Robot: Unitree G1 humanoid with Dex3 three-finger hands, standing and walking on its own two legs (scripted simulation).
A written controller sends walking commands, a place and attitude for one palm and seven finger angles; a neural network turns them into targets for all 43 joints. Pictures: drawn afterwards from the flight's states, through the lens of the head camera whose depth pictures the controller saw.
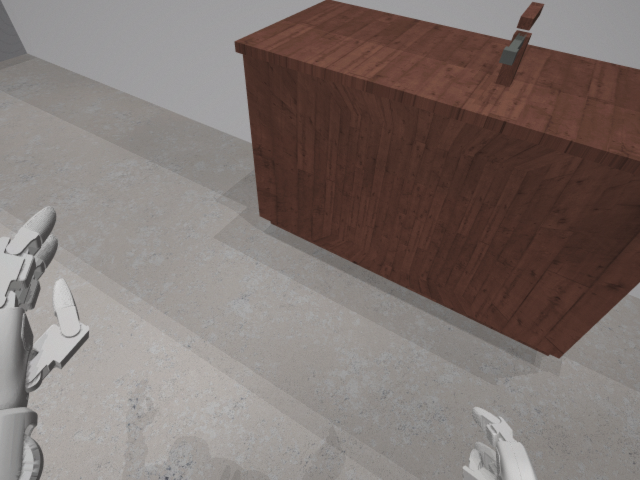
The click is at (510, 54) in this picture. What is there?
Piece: tap's lever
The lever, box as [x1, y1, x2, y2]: [499, 46, 518, 65]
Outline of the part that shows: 506,46 503,50 499,62 511,65 518,49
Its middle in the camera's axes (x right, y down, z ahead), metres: +0.41 -0.40 +0.85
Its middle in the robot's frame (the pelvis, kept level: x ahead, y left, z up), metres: +0.94 -0.35 +0.15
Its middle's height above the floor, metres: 0.93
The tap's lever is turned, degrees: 0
